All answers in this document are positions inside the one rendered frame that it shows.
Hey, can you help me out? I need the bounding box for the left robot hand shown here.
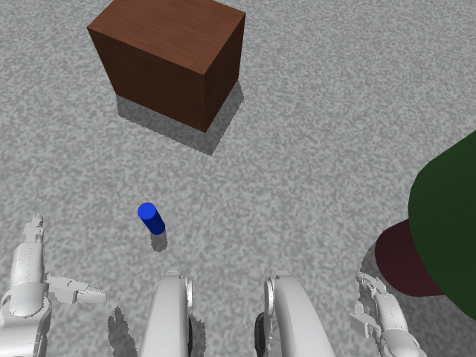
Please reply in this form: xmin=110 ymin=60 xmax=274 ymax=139
xmin=9 ymin=213 xmax=107 ymax=304

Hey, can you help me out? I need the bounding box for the right robot arm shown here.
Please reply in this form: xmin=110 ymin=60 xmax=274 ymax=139
xmin=380 ymin=329 xmax=427 ymax=357

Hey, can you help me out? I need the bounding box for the potted plant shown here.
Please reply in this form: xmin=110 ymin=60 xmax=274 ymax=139
xmin=375 ymin=130 xmax=476 ymax=321

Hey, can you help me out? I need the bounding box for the right robot hand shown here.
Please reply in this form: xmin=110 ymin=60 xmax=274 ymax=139
xmin=350 ymin=271 xmax=409 ymax=343

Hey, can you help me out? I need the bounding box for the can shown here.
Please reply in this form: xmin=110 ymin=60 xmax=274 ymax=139
xmin=138 ymin=202 xmax=165 ymax=235

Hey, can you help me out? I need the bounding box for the left robot arm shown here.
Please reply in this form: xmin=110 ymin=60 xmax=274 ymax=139
xmin=0 ymin=282 xmax=52 ymax=357

